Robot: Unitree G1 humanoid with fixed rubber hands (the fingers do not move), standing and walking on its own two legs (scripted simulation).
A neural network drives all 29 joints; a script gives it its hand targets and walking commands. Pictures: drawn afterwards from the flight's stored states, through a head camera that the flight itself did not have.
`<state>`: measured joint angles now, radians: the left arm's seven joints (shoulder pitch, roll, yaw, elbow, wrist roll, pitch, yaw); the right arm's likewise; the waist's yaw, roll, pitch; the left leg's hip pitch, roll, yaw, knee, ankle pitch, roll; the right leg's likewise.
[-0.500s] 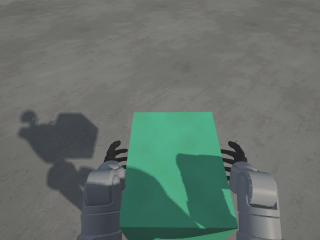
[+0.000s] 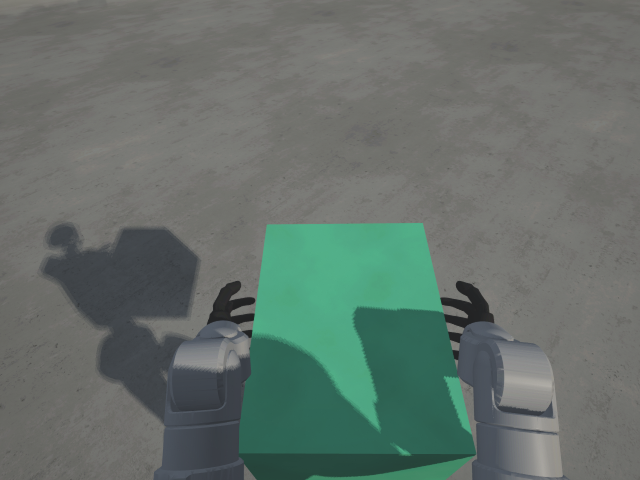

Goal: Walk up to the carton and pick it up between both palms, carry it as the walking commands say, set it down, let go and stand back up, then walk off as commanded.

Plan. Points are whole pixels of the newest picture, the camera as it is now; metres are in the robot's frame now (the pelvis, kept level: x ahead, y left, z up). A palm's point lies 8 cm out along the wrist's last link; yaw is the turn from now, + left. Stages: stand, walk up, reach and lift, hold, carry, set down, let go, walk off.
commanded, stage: carry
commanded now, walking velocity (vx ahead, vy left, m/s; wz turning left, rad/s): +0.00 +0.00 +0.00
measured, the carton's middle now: (346, 352) +0.32 +0.00 +0.00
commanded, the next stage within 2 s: hold in 0.60 s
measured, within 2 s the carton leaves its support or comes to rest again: neither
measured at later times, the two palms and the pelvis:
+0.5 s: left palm (233, 333) +0.29 +0.14 +0.08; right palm (484, 334) +0.29 -0.16 +0.09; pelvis +0.01 -0.01 +0.00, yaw +0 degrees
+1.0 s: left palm (238, 356) +0.27 +0.13 +0.06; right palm (489, 346) +0.29 -0.17 +0.06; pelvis -0.01 -0.03 +0.01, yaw +9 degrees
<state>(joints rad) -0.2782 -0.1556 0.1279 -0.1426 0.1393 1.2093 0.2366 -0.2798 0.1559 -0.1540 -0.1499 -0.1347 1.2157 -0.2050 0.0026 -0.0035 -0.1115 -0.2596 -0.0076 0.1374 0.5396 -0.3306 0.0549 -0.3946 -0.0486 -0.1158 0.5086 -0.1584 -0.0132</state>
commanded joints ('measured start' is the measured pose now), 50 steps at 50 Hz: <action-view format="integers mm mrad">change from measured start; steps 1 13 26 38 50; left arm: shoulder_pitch -520 -514 -509 -454 -645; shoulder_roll -985 -981 -973 -857 -888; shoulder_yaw -671 -668 -655 -677 -399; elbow -49 -50 -35 51 535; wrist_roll -448 -442 -427 -240 -112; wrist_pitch -9 -20 -42 -606 -569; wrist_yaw -425 -423 -422 -419 -490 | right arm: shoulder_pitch -533 -526 -519 -432 -599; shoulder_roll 970 970 962 851 918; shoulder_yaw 670 669 654 628 399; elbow -50 -47 -29 -42 459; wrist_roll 451 448 431 259 134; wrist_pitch -8 -16 -38 -562 -477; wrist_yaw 409 409 408 409 456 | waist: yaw -1 -1 -1 -80 -40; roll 2 2 5 -35 17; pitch -256 -261 -263 -466 -27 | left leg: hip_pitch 30 37 44 113 -90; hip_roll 149 148 149 -31 -9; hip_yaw -152 -152 -149 -271 -255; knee -96 -85 -78 -115 -239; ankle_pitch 239 231 243 649 -60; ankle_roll -35 -29 -26 -21 17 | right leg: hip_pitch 165 175 180 599 531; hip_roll -100 -99 -95 127 124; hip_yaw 139 147 147 268 197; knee -46 -52 -49 -1 -96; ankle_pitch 114 134 153 647 -24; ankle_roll -21 -32 -40 -14 17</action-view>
